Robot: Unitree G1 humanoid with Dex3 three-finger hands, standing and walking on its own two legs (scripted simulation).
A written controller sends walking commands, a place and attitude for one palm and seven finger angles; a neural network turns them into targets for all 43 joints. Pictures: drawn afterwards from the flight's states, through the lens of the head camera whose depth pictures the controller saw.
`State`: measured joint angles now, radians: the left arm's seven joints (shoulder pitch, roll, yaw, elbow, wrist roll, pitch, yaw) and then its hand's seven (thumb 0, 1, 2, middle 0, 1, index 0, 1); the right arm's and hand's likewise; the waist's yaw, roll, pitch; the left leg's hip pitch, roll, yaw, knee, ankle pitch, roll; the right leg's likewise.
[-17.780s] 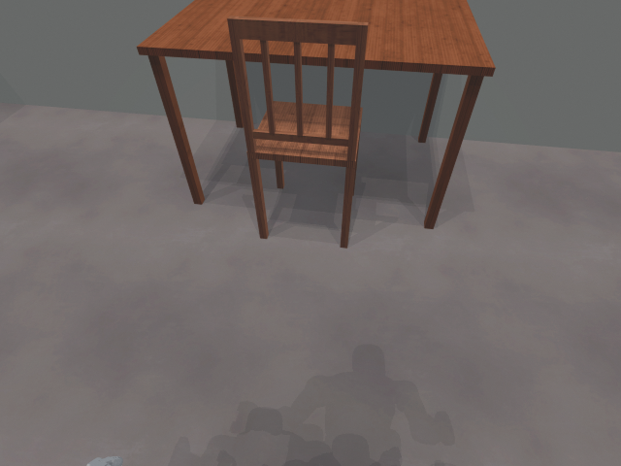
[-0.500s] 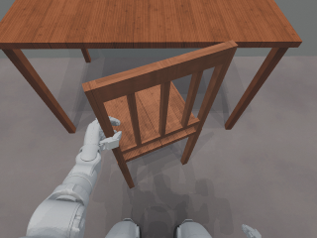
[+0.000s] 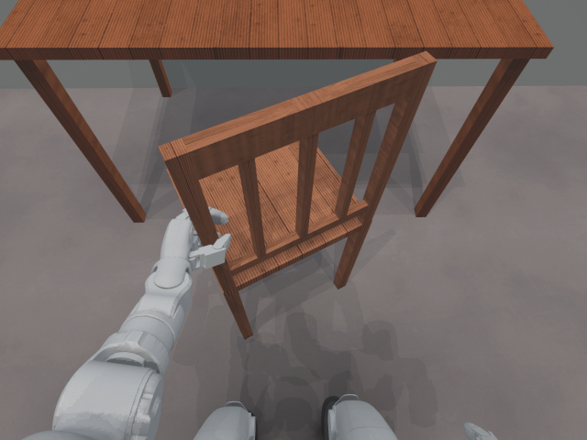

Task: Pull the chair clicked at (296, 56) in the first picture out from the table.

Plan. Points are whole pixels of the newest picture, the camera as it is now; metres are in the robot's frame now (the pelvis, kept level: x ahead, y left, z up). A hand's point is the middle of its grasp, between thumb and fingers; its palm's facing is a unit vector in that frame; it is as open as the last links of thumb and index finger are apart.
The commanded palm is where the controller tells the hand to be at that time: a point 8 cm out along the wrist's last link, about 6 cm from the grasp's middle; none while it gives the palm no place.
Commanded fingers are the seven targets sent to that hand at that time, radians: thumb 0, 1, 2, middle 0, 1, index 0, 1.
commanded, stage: step backward, pulling the chair out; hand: left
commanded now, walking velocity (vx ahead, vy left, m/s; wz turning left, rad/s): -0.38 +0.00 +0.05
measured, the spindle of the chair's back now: (304, 191) +0.50 -0.01 -0.05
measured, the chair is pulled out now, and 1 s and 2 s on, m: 0.21 0.28 0.35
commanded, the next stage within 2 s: none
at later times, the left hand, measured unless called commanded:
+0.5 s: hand (216, 284) +0.33 +0.12 -0.05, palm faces +0.05 -0.98 -0.21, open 5.9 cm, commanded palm +0.34 +0.17 -0.05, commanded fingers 0.00 0.90 0.90 -0.50 -1.45 -0.50 -1.45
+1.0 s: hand (212, 295) +0.31 +0.13 -0.05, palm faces +0.02 -0.99 -0.17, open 5.8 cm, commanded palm +0.32 +0.18 -0.04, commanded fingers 0.00 0.90 0.90 -0.50 -1.45 -0.50 -1.45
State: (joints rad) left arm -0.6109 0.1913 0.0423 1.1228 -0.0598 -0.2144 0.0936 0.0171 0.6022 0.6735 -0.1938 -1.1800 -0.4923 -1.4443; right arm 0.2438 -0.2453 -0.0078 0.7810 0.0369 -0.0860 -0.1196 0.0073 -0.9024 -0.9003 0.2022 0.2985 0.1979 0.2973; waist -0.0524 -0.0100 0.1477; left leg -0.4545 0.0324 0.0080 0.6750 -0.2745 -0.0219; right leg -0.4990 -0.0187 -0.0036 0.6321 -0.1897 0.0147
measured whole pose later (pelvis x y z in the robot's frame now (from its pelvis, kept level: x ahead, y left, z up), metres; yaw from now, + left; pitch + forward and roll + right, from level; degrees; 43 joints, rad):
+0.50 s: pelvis -0.04 -0.01 -0.01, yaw +0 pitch +1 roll +1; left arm -0.53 0.19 0.05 1.12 -0.06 -0.23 0.11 -0.01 0.57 0.69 -0.23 -1.19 -0.49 -1.44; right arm 0.27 -0.24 0.00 0.78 0.04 -0.09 -0.12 0.01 -0.90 -0.90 0.20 0.30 0.20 0.30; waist -0.07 0.00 0.12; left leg -0.52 0.04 0.02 0.79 -0.37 -0.03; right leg -0.57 -0.04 -0.02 0.73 -0.17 -0.01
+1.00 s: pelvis -0.08 +0.00 +0.00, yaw +2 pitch +3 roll +0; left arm -0.64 0.17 0.04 1.14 -0.05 -0.19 0.10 0.01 0.59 0.69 -0.17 -1.19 -0.49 -1.44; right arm 0.18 -0.23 0.02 0.79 0.04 -0.06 -0.12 0.01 -0.90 -0.90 0.21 0.30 0.20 0.30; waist -0.08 -0.01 0.16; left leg -0.41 0.01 0.00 0.70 -0.33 -0.02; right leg -0.51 -0.06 -0.04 0.61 -0.14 0.02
